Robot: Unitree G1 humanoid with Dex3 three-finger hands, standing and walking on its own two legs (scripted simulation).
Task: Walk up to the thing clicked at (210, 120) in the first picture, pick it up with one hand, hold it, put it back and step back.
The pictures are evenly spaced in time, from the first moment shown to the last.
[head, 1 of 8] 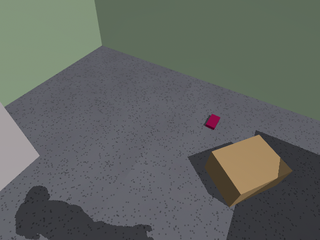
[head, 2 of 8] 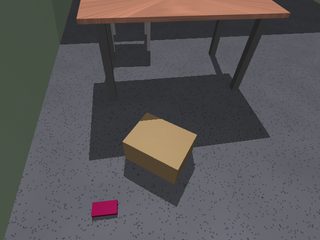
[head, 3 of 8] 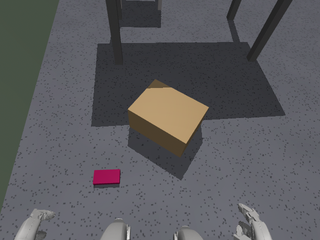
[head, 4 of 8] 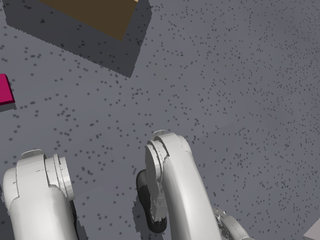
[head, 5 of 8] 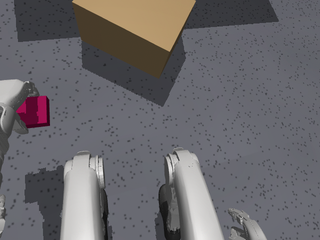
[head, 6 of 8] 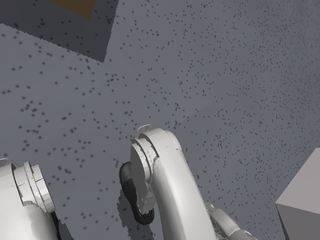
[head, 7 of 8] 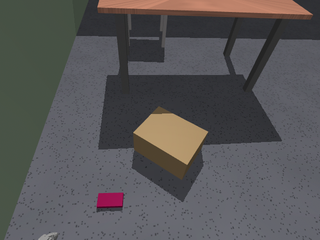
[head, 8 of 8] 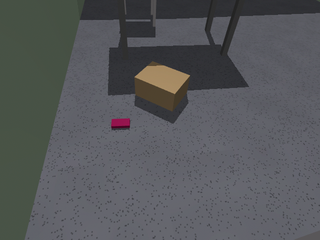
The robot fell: no
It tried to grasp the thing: yes
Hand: left
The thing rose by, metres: 0.68
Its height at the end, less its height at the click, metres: +0.00
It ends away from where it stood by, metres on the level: 0.01
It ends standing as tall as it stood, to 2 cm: yes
